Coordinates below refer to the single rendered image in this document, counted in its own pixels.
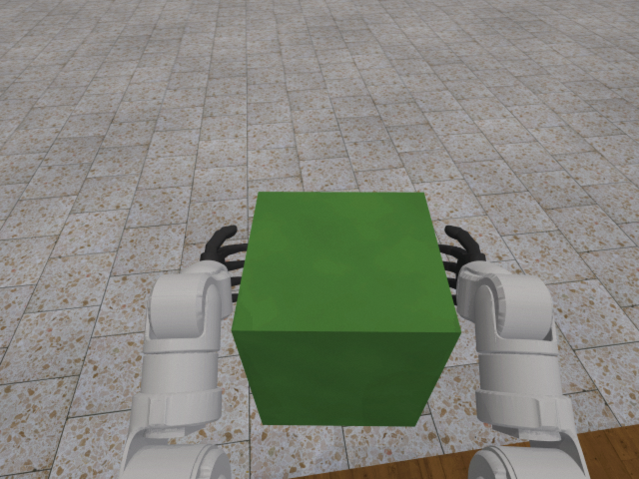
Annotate robot left forearm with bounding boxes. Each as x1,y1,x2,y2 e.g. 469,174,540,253
118,260,233,479

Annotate robot right forearm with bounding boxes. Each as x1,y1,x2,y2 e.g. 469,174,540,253
456,260,590,479

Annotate left robot hand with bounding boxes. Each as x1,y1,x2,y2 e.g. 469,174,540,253
200,226,248,302

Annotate robot left upper arm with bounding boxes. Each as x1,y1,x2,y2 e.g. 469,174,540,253
121,444,232,479

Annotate carton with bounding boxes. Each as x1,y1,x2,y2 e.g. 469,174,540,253
232,192,461,427

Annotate right robot hand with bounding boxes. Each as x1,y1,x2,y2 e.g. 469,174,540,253
438,226,486,305

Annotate robot right upper arm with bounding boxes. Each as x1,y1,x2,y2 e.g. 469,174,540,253
468,445,586,479

